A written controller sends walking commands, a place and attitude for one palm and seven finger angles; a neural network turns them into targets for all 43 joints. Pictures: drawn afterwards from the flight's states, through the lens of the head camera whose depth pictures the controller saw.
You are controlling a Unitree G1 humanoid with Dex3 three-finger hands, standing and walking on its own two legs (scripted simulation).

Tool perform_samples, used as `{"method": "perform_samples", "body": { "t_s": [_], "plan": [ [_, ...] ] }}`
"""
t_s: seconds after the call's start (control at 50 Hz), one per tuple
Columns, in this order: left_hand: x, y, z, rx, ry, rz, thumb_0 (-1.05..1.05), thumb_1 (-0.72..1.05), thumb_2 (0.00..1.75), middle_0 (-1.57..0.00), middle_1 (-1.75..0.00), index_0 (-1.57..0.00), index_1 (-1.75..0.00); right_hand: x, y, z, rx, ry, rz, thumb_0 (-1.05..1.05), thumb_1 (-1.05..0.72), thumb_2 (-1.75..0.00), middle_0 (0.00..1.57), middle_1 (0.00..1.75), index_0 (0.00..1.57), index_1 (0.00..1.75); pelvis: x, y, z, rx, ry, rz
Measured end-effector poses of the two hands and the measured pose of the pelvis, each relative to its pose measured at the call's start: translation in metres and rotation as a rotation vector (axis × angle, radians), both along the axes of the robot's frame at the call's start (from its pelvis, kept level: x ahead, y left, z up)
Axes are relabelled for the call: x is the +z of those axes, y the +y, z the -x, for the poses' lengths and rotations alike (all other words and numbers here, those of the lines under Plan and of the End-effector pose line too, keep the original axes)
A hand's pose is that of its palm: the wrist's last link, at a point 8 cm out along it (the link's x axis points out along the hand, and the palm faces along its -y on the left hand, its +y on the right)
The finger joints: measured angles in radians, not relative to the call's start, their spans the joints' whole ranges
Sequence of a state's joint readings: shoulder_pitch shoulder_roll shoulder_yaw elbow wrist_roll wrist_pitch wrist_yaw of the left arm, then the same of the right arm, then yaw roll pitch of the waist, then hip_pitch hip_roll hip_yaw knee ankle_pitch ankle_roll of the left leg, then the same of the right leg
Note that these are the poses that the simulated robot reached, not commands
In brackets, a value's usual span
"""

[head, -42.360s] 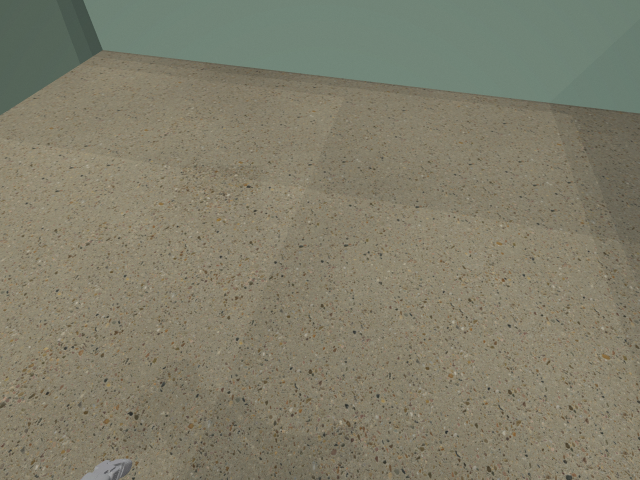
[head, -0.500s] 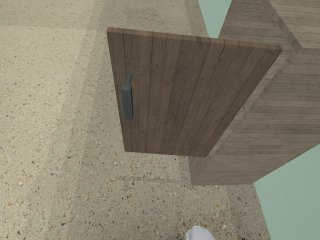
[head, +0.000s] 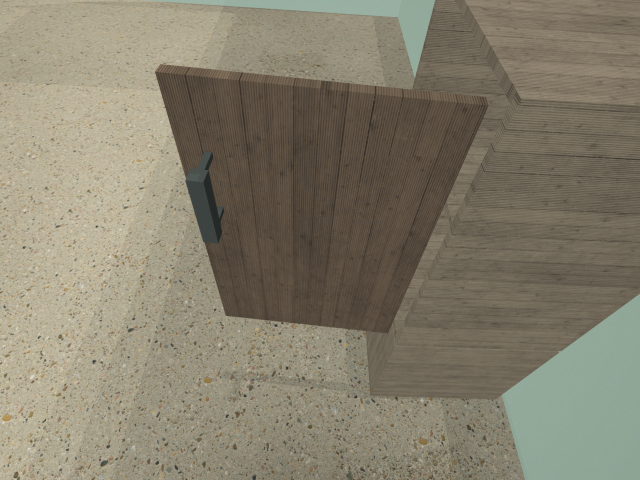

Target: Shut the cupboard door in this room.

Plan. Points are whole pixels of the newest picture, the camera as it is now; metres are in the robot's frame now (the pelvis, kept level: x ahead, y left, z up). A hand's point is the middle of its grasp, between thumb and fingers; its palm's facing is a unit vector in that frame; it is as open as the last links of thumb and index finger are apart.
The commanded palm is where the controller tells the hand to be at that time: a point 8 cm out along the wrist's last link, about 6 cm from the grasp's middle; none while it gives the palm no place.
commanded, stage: come to a stop and stand still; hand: left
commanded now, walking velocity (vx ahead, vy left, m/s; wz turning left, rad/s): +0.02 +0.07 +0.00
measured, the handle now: (209, 198) +0.45 +0.21 +0.07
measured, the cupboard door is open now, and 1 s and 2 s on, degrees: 85 85 85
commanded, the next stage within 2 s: look again from close up in 1.10 s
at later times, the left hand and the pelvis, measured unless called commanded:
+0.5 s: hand out of the picture +0.05 +0.22 -0.17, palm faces +0.01 -0.97 -0.25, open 7.4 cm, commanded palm none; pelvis +0.02 +0.02 +0.00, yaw +0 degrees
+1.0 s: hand out of the picture -0.01 +0.23 -0.17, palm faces -0.02 -0.98 -0.18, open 7.4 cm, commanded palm none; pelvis -0.02 +0.06 +0.01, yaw -2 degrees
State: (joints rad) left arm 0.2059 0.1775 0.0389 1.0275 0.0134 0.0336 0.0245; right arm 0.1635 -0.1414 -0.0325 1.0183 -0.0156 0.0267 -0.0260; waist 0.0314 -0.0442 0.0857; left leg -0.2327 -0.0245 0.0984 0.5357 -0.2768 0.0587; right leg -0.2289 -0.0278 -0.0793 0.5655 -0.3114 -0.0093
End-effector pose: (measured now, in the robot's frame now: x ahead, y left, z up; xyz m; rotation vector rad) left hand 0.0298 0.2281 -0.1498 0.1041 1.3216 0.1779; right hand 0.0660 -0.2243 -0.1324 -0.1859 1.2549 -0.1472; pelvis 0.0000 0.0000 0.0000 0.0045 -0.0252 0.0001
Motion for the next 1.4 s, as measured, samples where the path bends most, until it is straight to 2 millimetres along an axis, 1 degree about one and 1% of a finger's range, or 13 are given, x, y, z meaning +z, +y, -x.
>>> {"method": "perform_samples", "body": {
  "t_s": [0.14,0.2,0.26,0.34,0.46,0.58,0.64,0.7,0.82,1.0,1.12,1.24,1.4],
  "plan": [
    [0.01,0.004,0.033,0.018,0.064,-0.02,0.0,0.91,0.89,-0.2,-0.3,-0.2,-0.3,-0.003,0.008,-0.012,0.042,-0.017,-0.031,0.01,-0.91,-0.9,0.2,0.3,0.2,0.3,0.003,0.004,0.005,0.005,0.008,0.001],
    [0.012,0.006,0.046,0.012,0.109,-0.019,0.0,0.91,0.9,-0.2,-0.3,-0.2,-0.3,-0.002,0.01,-0.01,0.027,-0.014,-0.036,0.0,-0.92,-0.9,0.2,0.3,0.2,0.3,0.005,0.006,0.003,0.001,0.017,0.002],
    [0.012,0.008,0.05,-0.011,0.136,-0.014,0.0,0.91,0.9,-0.2,-0.3,-0.2,-0.3,0.001,0.008,-0.004,0.018,-0.006,-0.026,0.0,-0.92,-0.9,0.2,0.3,0.2,0.3,0.007,0.008,-0.001,-0.002,0.02,0.001],
    [0.014,0.02,0.038,-0.032,0.096,-0.045,0.01,0.9,0.89,-0.2,-0.3,-0.2,-0.3,0.002,-0.001,0.0,0.003,-0.03,0.004,0.0,-0.92,-0.9,0.2,0.3,0.2,0.3,0.004,0.013,-0.007,0.006,0.028,0.009],
    [0.014,0.034,0.002,-0.06,-0.015,-0.075,0.01,0.91,0.9,-0.2,-0.3,-0.2,-0.3,0.003,-0.005,0.0,-0.024,-0.063,0.029,0.01,-0.91,-0.9,0.2,0.3,0.2,0.3,0.0,0.02,-0.016,-0.004,0.013,0.012],
    [0.017,0.041,-0.031,-0.09,-0.113,-0.074,0.0,0.91,0.9,-0.2,-0.3,-0.2,-0.3,0.004,0.004,0.004,-0.022,-0.074,0.03,0.01,-0.91,-0.9,0.2,0.3,0.2,0.3,0.0,0.028,-0.012,-0.013,-0.005,0.014],
    [0.018,0.042,-0.037,-0.103,-0.136,-0.066,0.0,0.91,0.9,-0.2,-0.3,-0.2,-0.3,0.004,0.012,0.009,-0.022,-0.071,0.022,0.01,-0.91,-0.9,0.2,0.3,0.2,0.3,0.001,0.032,-0.007,-0.018,-0.011,0.015],
    [0.018,0.043,-0.036,-0.112,-0.139,-0.057,0.0,0.91,0.9,-0.2,-0.3,-0.2,-0.3,0.004,0.02,0.017,-0.024,-0.061,0.012,0.01,-0.91,-0.9,0.2,0.3,0.2,0.3,0.002,0.037,-0.002,-0.022,-0.016,0.016],
    [0.014,0.045,-0.014,-0.114,-0.089,-0.032,0.0,0.91,0.9,-0.2,-0.3,-0.2,-0.3,0.002,0.036,0.041,-0.036,-0.012,-0.007,0.01,-0.91,-0.9,0.2,0.3,0.2,0.3,0.003,0.046,0.008,-0.026,-0.019,0.018],
    [0.006,0.05,0.045,-0.085,0.061,-0.003,0.0,0.91,0.9,-0.2,-0.3,-0.2,-0.3,0.001,0.048,0.08,-0.069,0.089,-0.006,0.01,-0.91,-0.9,0.2,0.3,0.2,0.3,0.005,0.057,0.017,-0.028,-0.012,0.015],
    [0.005,0.052,0.077,-0.066,0.142,0.007,0.0,0.91,0.9,-0.2,-0.3,-0.2,-0.3,0.001,0.055,0.094,-0.089,0.124,-0.006,0.01,-0.91,-0.9,0.2,0.3,0.2,0.3,0.006,0.062,0.019,-0.03,-0.015,0.015],
    [0.005,0.051,0.09,-0.057,0.172,0.015,0.0,0.91,0.9,-0.2,-0.3,-0.2,-0.3,-0.001,0.063,0.097,-0.099,0.129,-0.016,0.01,-0.91,-0.9,0.2,0.3,0.2,0.3,0.006,0.066,0.02,-0.034,-0.018,0.014],
    [0.006,0.049,0.088,-0.052,0.165,0.015,0.0,0.91,0.9,-0.2,-0.3,-0.2,-0.3,-0.005,0.072,0.096,-0.108,0.124,-0.038,0.01,-0.91,-0.9,0.2,0.3,0.2,0.3,0.006,0.068,0.02,-0.037,-0.016,0.008]
  ]
}}
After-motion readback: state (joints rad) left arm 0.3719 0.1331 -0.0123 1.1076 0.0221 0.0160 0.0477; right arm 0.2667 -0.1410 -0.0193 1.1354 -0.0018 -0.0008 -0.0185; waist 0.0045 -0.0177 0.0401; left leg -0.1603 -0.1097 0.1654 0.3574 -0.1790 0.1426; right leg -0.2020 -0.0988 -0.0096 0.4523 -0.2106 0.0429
